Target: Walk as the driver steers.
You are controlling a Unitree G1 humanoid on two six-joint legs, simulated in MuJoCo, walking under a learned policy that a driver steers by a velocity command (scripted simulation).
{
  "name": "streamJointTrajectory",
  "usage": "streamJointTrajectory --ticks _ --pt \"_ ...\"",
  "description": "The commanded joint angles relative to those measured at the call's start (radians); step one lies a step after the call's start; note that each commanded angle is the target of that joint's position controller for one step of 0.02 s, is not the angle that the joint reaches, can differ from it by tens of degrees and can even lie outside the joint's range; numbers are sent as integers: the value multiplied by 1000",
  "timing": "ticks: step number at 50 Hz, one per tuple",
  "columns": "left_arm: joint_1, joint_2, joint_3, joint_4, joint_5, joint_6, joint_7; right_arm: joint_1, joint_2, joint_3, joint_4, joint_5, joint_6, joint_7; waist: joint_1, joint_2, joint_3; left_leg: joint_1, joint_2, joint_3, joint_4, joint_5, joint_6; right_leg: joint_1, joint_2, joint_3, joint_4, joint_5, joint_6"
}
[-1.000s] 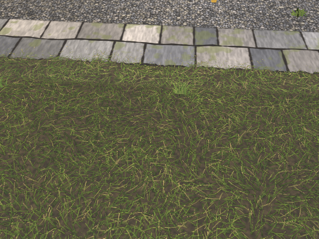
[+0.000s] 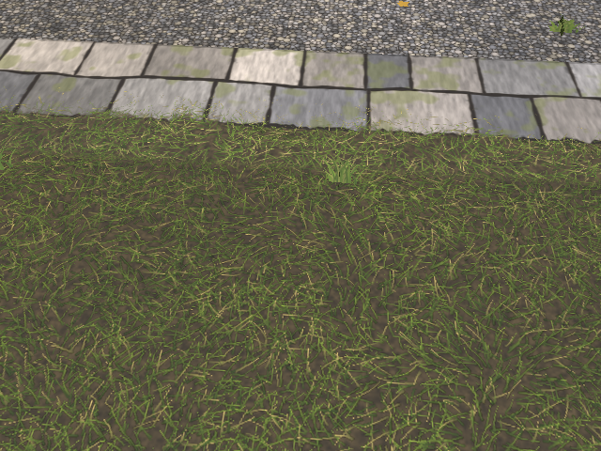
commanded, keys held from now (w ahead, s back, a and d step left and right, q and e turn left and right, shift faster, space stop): no key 0.54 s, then w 0.46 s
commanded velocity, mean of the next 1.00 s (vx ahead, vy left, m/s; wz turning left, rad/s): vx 0.13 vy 0.00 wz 0.00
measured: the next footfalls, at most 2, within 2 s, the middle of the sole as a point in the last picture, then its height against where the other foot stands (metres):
left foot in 1.28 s outside the picture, level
right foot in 1.84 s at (351, 375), level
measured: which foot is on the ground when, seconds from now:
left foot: down 0.00-0.90, up 0.92-1.00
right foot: down 0.00-1.00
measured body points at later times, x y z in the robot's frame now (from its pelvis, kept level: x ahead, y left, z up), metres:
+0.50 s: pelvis -0.03 +0.00 +0.00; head -0.02 +0.00 +0.45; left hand -0.06 +0.21 -0.16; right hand -0.06 -0.21 -0.16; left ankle -0.02 +0.12 -0.74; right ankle -0.02 -0.12 -0.74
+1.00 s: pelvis +0.07 -0.02 -0.01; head +0.07 -0.04 +0.44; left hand +0.02 +0.20 -0.15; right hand +0.07 -0.26 -0.16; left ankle +0.01 +0.09 -0.69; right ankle -0.01 -0.11 -0.74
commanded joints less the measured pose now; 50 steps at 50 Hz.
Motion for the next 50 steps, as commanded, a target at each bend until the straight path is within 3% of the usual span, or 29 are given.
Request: streamJointTrajectory --ticks 1,27,28,31,33,35,37,40,41,43,44,45,46,47,48,50 --pt "68 69 6 1 0 -4 1 69 -69 -6 1 0 -4 -1 0 1 45 -49 75 -60 -75 154 29 -49 -75 60 -75 155 -29" --pt "122 46 -7 19 0 -9 -5 121 -46 7 19 0 -9 5 0 1 45 -120 73 -72 -84 46 31 -120 -74 72 -83 48 -30" --pt "133 42 -8 22 1 -9 -6 131 -43 8 21 -1 -8 6 0 1 23 -114 66 -71 -94 -29 31 -114 -66 71 -92 -26 -31" --pt "134 78 8 0 6 3 -11 133 -79 -9 0 -6 3 11 0 2 68 -187 27 -70 -61 -388 67 -189 -26 67 -57 -384 -66" --pt "132 63 9 -21 9 3 -15 133 -67 -10 -20 -9 4 15 -1 5 125 -236 37 -100 -51 -474 88 -244 -32 92 -40 -466 -84" --pt "127 57 11 -39 10 -8 -18 140 -65 -14 -33 -9 -7 17 -5 11 108 -220 56 -138 -45 -428 103 -248 -40 113 -15 -406 -93" --pt "111 64 16 -61 10 -23 -26 158 -88 -24 -41 -7 -18 21 -15 33 70 -170 78 -192 -72 -436 125 -259 -28 107 18 -365 -95" --pt "50 32 11 -107 15 -49 -40 221 -141 -48 -27 -3 -27 22 -42 153 76 -67 191 -370 -209 -526 189 -339 36 -17 182 -211 -71" --pt "45 30 10 -117 20 -59 -44 216 -155 -57 -27 -3 -28 22 -34 170 94 -82 233 -410 -235 -529 209 -331 30 -54 203 -165 -72" --pt "102 28 12 -109 14 -79 -49 158 -151 -61 -46 -1 -31 27 13 131 117 -223 209 -363 -196 -482 201 -165 25 -53 102 -169 -89" --pt "219 27 15 -73 8 -88 -49 77 -139 -60 -75 3 -35 28 75 92 116 -365 152 -285 -114 -430 171 27 18 -12 9 -163 -104" --pt "358 94 35 -36 4 -96 -41 -42 -97 -48 -133 12 -49 32 150 -79 123 -544 34 -120 106 -312 113 174 -100 223 -126 -302 -149" --pt "486 191 66 5 3 -96 -37 -84 -53 -37 -177 -1 -69 42 177 -294 113 -712 -49 62 421 -206 80 316 -295 532 -278 -360 -212" --pt "475 176 64 4 10 -91 -35 -115 -115 -49 -192 -36 -80 48 151 -194 155 -792 0 49 569 -233 93 292 -366 580 -251 -182 -243" --pt "420 142 54 -16 17 -92 -35 -101 -105 -50 -181 -39 -89 55 111 -88 144 -777 32 27 641 -183 95 267 -342 503 -225 -23 -239" --pt "320 125 44 -48 24 -100 -35 -97 -85 -50 -179 -23 -96 74 57 -57 102 -742 63 21 664 -84 88 234 -289 380 -248 84 -222"
Keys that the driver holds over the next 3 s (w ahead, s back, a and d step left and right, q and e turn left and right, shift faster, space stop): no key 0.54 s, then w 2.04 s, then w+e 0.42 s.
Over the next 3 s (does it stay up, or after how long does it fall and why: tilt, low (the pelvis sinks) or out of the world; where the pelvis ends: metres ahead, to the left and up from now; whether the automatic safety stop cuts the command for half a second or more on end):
stays up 1.15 -0.01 -0.03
